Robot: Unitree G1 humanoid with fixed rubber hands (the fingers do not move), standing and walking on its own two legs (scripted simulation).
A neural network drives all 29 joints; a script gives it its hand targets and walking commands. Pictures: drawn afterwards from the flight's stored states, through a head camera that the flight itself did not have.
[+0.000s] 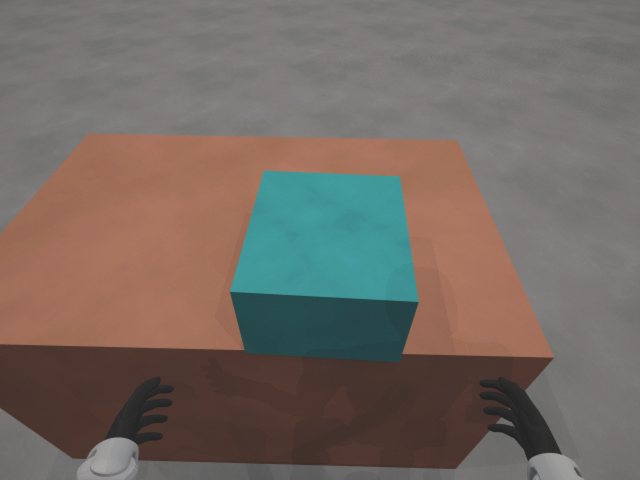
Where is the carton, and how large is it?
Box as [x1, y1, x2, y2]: [230, 171, 418, 361]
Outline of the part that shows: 264,171 230,290 245,352 399,361 418,302 399,176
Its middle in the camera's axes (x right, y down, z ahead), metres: +0.02 +0.03 +0.69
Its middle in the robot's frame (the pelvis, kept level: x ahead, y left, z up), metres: +0.49 +0.01 -0.04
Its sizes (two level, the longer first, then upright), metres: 0.292 0.259 0.168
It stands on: a pedestal, 0.65 m high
